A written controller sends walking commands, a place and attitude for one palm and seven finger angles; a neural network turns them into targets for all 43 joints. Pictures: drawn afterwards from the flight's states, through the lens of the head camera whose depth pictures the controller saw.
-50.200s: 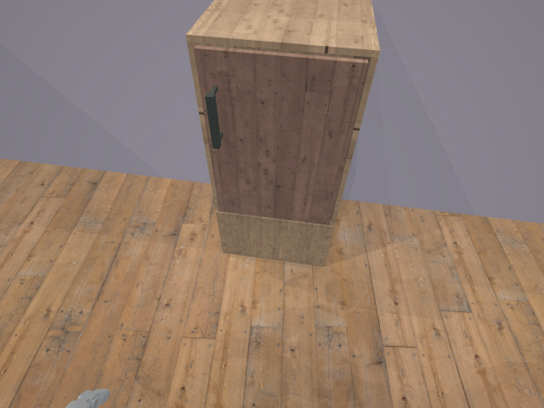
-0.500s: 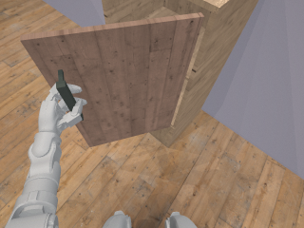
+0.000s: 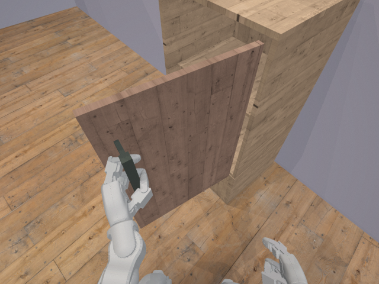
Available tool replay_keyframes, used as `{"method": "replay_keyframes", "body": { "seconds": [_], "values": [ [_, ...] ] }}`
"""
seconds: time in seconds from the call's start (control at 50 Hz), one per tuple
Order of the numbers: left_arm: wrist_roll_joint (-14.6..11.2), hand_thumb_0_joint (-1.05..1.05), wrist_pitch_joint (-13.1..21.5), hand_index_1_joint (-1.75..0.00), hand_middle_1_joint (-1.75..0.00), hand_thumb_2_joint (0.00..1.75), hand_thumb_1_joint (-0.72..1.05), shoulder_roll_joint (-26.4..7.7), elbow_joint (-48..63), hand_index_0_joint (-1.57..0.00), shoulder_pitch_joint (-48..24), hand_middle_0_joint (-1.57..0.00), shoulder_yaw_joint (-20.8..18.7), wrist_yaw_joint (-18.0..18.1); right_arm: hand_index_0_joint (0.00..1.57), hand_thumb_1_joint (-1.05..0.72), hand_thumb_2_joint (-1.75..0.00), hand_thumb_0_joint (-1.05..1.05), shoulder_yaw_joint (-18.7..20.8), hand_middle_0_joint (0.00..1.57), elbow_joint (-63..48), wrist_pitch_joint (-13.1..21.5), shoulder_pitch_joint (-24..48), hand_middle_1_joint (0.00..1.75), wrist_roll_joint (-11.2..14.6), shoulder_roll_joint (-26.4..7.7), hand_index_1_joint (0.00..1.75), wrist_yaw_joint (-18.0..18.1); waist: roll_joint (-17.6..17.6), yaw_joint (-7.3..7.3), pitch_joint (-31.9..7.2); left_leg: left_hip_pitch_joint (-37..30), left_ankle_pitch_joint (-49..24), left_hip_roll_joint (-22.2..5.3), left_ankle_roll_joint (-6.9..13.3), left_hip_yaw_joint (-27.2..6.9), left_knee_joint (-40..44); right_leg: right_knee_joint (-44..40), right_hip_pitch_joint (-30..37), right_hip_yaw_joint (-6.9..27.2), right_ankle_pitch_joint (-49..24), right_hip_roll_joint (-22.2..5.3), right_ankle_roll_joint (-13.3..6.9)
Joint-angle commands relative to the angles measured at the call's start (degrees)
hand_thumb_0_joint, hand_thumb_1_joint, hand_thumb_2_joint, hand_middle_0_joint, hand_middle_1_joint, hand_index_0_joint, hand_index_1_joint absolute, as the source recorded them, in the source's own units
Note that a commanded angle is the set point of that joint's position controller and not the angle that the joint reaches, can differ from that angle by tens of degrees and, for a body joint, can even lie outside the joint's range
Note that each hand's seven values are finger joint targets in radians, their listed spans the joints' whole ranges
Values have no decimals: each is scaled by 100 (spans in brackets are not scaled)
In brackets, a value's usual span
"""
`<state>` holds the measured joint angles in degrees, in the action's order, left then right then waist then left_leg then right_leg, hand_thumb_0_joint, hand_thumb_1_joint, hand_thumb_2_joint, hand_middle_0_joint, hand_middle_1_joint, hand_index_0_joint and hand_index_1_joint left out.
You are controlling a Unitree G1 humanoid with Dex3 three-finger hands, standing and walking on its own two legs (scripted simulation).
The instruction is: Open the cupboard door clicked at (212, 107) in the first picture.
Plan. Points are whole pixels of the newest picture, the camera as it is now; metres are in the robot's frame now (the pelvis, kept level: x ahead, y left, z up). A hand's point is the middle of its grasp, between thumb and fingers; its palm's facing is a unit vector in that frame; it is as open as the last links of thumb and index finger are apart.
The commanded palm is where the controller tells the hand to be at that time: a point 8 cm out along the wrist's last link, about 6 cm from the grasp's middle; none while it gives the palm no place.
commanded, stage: pull the door open along its arc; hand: left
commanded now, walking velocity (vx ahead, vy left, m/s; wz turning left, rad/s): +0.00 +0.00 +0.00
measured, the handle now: (130, 171) +0.34 +0.15 +0.03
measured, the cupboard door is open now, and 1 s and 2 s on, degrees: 82 87 88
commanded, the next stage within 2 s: open thumb and fingers to let go in 0.06 s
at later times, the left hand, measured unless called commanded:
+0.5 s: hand (157, 196) +0.29 +0.09 +0.04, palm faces +0.39 -0.92 -0.01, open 8.7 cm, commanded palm +0.24 +0.14 +0.04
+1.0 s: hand (157, 199) +0.28 +0.09 +0.04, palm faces +0.32 -0.95 +0.00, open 14.6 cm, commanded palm +0.24 +0.13 +0.04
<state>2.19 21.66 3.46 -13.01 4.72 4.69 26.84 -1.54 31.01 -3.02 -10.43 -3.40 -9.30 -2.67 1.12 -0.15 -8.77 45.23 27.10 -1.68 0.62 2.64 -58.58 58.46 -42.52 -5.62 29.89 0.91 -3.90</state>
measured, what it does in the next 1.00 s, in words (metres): stands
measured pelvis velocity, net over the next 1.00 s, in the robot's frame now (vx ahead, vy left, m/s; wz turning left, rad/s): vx -0.01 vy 0.01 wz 0.01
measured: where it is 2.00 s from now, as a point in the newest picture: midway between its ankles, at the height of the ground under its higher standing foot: outside the picture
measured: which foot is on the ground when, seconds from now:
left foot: down 0.00-1.00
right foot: down 0.00-1.00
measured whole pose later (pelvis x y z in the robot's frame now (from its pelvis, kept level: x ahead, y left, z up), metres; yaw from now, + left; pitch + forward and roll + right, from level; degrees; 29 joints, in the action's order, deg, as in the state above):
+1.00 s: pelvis -0.01 +0.01 -0.01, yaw +1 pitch +13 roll +0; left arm 5.4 22.4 5.1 -13.5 6.0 12.1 29.6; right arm -0.6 32.6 0.6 -11.4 -4.2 -10.5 -1.6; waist 2.1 -0.2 -8.6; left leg 47.0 27.0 -0.7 1.4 2.1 -60.5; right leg 60.2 -43.8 -6.1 30.0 -0.1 -3.3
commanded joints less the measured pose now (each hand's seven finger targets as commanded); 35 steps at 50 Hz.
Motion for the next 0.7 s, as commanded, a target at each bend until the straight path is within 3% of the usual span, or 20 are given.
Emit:
{"method": "replay_keyframes", "body": {
  "seconds": [0.0, 0.1, 0.14, 0.18, 0.2, 0.24, 0.26, 0.32, 0.42, 0.54, 0.58, 0.68],
  "values": [
    [147, 0, 335, -135, -135, 90, 90, 6, 1303, -40, -9, -40, 181, 155, 20, -90, -90, 0, 295, 20, -753, 322, 116, 30, 3, -658, 30, 84, -490, 41, -1214, -720, -1494, 214, 26, -298, 576, -1056, 1128, 648, -2674, -167, 314],
    [251, 0, 430, -135, -135, 90, 90, 391, 1521, -40, -63, -40, 751, 150, 20, -90, -90, 0, 299, 20, -724, 548, 175, 30, -36, -638, 30, 111, -585, 191, -1125, -587, -1256, 227, 16, -371, 449, -1149, 1020, 854, -2628, -316, 403],
    [357, 0, 489, -135, -135, 90, 90, 126, 1404, -40, -785, -40, 579, 254, 20, -90, -90, 0, 309, 20, -594, 585, 148, 30, -61, -675, 30, 159, -711, 301, -1059, -362, -1081, 234, 13, -409, 313, -1176, 873, 1014, -2362, -399, 433],
    [473, 0, 567, -134, -134, 84, 76, -99, 1317, -39, -1031, -39, 400, 312, 20, -90, -90, 0, 324, 20, -506, 623, 167, 30, -81, -641, 30, 218, -789, 292, -1073, -134, -937, 249, 13, -430, 187, -1264, 894, 1273, -2123, -492, 471],
    [480, 0, 610, -133, -133, 81, 69, -177, 1255, -38, -916, -38, 269, 320, 20, -90, -90, 0, 345, 20, -482, 624, 193, 30, -76, -627, 30, 235, -746, 196, -1231, -60, -940, 264, 1, -419, 161, -1254, 1039, 1371, -2152, -542, 475],
    [425, 0, 635, -131, -131, 75, 55, -81, 1194, -38, -753, -38, 331, 251, 20, -90, -90, 0, 363, 20, -468, 643, 183, 30, -58, -619, 30, 242, -792, 179, -1376, -19, -965, 280, -2, -412, 163, -1275, 1242, 1462, -2402, -611, 509],
    [343, 0, 621, -130, -130, 72, 48, -18, 1214, -37, -682, -37, 366, 194, 20, -90, -90, 0, 367, 20, -480, 648, 188, 30, -49, -631, 30, 238, -697, 146, -1461, -41, -986, 292, -1, -383, 178, -1286, 1333, 1475, -2513, -619, 518],
    [-9, 0, 569, -128, -128, 63, 27, -123, 1168, -35, -897, -35, 145, 41, 20, -90, -90, 0, 363, 20, -429, 633, 199, 30, 9, -657, 30, 274, -859, 141, -1463, 13, -931, 300, -19, -381, 210, -1415, 1554, 1564, -2541, -665, 572],
    [-129, 0, 578, -124, -124, 48, -8, -75, 1062, -33, -826, -33, 119, -31, 20, -90, -90, 0, 363, 20, -420, 635, 187, 30, 16, -677, 30, 265, -829, 134, -1392, -92, -1036, 283, -13, -399, 261, -1356, 1488, 1446, -2731, -631, 575],
    [46, 0, 662, -120, -120, 30, -50, -92, 970, -30, -825, -30, 115, 67, 20, -90, -90, 0, 380, 20, -474, 620, 173, 30, -7, -691, 30, 207, -776, 106, -1367, -220, -1104, 278, 16, -393, 304, -1203, 1237, 1203, -2587, -528, 503],
    [84, 0, 659, -120, -120, 30, -50, -87, 954, -30, -792, -30, 118, 95, 20, -90, -90, 0, 381, 20, -497, 603, 154, 30, -4, -700, 30, 199, -737, 94, -1340, -296, -1141, 269, 24, -389, 335, -1171, 1150, 1098, -2486, -467, 455],
    [116, 0, 635, -95, -95, 30, -50, 12, 991, -26, -965, -26, 228, 184, 20, -90, -90, 0, 361, 20, -543, 585, 181, 30, -9, -704, 30, 192, -593, 92, -1362, -472, -1139, 259, 39, -385, 381, -1095, 922, 879, -2122, -350, 367]
  ]
}}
